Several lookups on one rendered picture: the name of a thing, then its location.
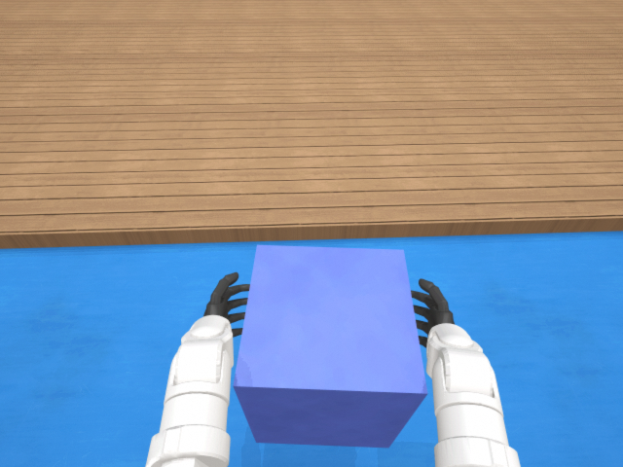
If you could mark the robot right forearm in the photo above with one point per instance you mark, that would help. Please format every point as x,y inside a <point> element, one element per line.
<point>470,425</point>

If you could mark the carton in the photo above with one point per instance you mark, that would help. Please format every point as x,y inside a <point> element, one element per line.
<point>329,352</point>

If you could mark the right robot hand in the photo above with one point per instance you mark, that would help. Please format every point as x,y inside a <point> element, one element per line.
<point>437,311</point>

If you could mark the left robot hand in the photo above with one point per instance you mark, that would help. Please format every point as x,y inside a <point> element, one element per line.
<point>219,304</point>

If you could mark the robot left forearm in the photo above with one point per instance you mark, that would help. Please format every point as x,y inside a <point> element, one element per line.
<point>194,422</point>

